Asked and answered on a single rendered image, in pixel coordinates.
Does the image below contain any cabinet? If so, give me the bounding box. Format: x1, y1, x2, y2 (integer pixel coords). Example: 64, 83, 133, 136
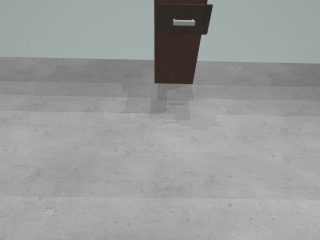
154, 0, 208, 84

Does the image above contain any drawer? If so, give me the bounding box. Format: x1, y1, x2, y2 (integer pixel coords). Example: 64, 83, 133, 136
156, 2, 213, 35

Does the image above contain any handle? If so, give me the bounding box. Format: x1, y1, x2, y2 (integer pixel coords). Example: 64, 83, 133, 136
173, 18, 195, 26

